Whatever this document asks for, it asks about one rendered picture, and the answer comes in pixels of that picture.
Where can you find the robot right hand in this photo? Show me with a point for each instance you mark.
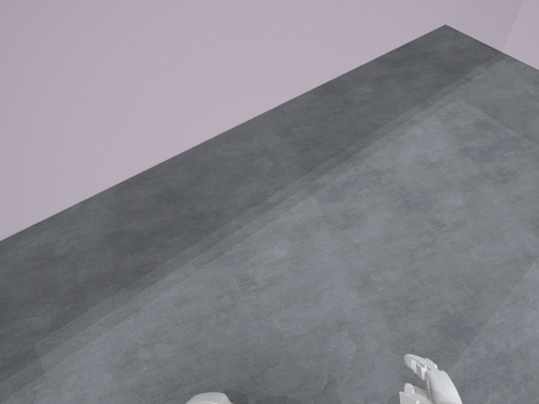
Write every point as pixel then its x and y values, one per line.
pixel 439 387

